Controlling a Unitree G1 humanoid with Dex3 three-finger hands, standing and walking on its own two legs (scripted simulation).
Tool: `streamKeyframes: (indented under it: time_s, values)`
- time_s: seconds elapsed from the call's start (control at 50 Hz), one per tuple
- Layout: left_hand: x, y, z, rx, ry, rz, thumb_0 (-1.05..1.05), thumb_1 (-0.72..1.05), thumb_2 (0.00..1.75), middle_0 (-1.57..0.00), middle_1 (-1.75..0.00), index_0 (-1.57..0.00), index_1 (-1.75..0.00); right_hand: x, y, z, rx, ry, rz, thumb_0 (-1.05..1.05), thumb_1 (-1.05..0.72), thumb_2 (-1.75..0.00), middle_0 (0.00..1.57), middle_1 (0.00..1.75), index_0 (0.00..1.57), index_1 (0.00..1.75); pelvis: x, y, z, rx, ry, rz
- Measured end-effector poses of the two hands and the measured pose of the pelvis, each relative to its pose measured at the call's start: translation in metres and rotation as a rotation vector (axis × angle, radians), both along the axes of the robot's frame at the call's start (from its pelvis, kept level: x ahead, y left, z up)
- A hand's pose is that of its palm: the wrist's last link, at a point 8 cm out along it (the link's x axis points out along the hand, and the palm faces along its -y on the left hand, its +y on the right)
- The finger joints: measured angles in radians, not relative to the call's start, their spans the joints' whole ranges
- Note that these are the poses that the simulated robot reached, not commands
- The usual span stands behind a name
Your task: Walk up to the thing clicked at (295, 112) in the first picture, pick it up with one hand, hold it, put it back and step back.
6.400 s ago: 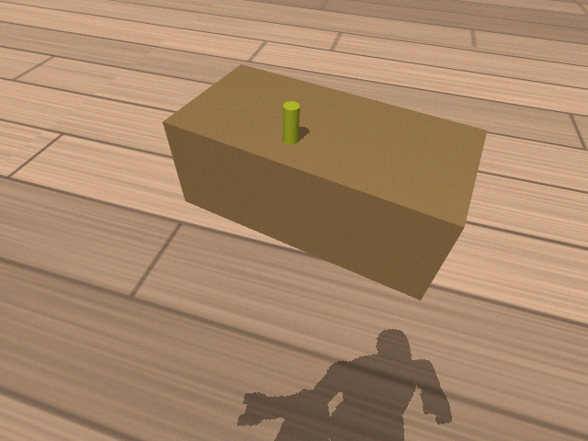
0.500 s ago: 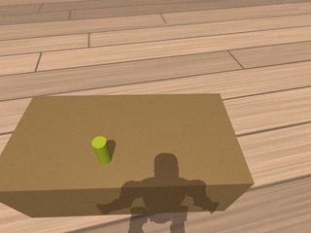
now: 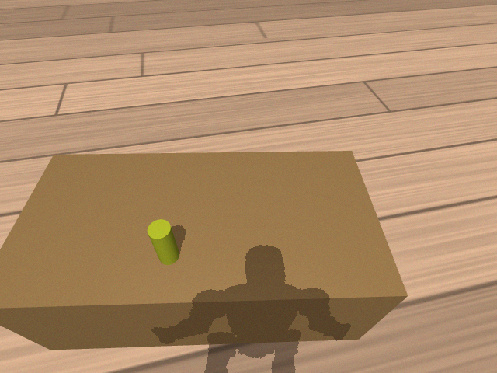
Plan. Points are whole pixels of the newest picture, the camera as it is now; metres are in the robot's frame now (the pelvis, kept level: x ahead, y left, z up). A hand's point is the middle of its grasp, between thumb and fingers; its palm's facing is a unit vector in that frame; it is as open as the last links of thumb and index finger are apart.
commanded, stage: stand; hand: left
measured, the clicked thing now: (164, 243) +0.48 +0.22 -0.26
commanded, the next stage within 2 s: go down in 0.28 s
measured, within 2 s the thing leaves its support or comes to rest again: neither
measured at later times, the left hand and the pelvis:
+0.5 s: hand out of the picture +0.11 +0.25 -0.15, palm faces +0.04 -0.94 -0.33, open 8.3 cm; pelvis -0.01 +0.00 -0.01, yaw +1 degrees
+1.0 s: hand out of the picture +0.15 +0.27 -0.15, palm faces +0.06 -0.94 -0.33, open 16.9 cm; pelvis +0.00 +0.02 -0.03, yaw +2 degrees
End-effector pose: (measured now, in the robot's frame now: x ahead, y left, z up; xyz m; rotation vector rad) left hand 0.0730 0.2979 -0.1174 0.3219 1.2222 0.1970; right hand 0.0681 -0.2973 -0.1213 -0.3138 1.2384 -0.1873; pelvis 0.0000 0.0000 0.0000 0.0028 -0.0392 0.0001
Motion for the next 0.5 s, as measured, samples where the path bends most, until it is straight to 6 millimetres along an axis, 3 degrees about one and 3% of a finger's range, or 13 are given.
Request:
streamKeyframes:
  time_s: [0.4, 0.5]
  values:
    - [-0.005, 0.002, 0.0, 0.003, 0.017, 0.011, 0.01, 0.9, 0.9, -0.2, -0.29, -0.2, -0.3, 0.002, 0.001, -0.001, 0.0, 0.008, 0.005, 0.01, -0.9, -0.9, 0.2, 0.3, 0.2, 0.3, 0.002, 0.001, 0.0, 0.001, 0.003, 0.005]
    - [0.026, -0.006, 0.0, -0.011, -0.103, 0.03, 0.01, 0.8, 0.8, -0.15, -0.21, -0.14, -0.22, 0.037, 0.011, 0.001, 0.017, -0.2, -0.028, 0.01, -0.8, -0.79, 0.15, 0.22, 0.15, 0.22, -0.009, 0.003, -0.007, -0.003, 0.044, 0.016]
